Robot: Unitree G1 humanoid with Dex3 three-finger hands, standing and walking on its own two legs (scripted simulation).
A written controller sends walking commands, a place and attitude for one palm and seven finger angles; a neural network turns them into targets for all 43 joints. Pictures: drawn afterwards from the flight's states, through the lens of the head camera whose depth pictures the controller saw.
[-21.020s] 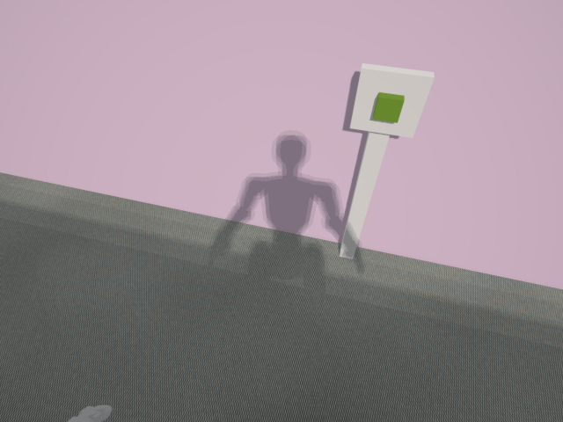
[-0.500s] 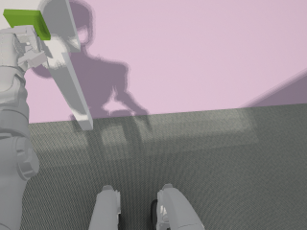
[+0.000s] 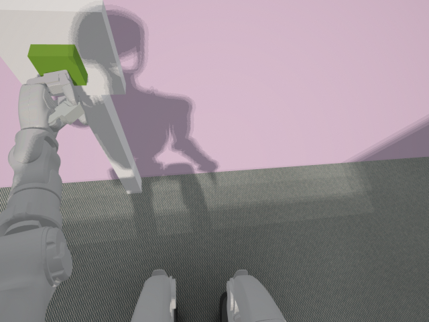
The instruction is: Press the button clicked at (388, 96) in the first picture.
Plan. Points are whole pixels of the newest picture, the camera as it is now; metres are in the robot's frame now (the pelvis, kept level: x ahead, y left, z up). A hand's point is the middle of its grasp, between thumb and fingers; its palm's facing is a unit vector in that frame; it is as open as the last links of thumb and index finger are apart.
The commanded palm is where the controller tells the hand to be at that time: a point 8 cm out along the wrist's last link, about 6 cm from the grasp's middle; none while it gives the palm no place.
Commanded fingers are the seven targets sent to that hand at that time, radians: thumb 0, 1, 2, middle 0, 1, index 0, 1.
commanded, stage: pull the fist back off the button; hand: left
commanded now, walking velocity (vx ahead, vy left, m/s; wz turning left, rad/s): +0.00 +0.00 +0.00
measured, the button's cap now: (60, 64) +0.54 +0.25 +0.09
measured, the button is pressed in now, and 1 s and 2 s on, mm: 0 0 0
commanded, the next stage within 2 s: draw the hand back to the body in 0.48 s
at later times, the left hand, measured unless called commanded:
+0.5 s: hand (75, 143) +0.41 +0.22 +0.05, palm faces +0.11 -0.99 -0.02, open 3.1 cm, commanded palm +0.39 +0.26 +0.07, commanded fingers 0.00 0.90 0.90 -1.30 -1.50 -1.30 -1.50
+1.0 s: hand (41, 162) +0.34 +0.22 +0.13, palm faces +0.10 -0.99 -0.05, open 3.1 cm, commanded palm +0.30 +0.27 +0.14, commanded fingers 0.00 0.90 0.90 -1.30 -1.50 -1.30 -1.50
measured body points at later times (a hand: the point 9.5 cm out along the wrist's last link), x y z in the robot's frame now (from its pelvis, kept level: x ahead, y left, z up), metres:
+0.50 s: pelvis +0.04 +0.00 +0.02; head +0.13 +0.02 +0.46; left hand +0.40 +0.27 +0.06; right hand +0.17 -0.25 -0.09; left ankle +0.05 +0.10 -0.64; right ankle +0.03 -0.13 -0.64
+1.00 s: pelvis +0.03 -0.01 +0.05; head +0.07 -0.01 +0.50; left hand +0.32 +0.27 +0.14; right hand +0.17 -0.26 -0.04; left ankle +0.04 +0.10 -0.64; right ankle +0.03 -0.13 -0.64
